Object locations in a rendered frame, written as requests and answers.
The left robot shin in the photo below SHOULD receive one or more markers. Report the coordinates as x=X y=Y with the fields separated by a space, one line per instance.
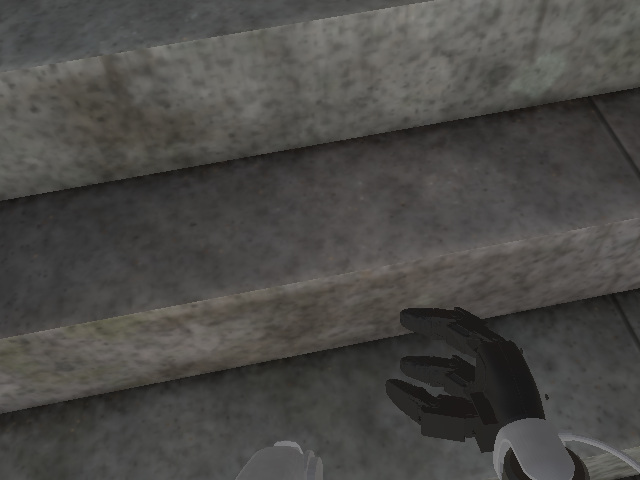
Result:
x=288 y=443

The right robot forearm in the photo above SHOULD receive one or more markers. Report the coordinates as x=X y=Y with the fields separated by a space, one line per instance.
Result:
x=530 y=449

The robot left thigh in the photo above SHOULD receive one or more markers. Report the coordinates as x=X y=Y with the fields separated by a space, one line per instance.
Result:
x=282 y=463

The right robot hand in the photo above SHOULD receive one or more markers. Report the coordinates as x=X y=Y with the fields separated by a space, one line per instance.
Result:
x=485 y=398

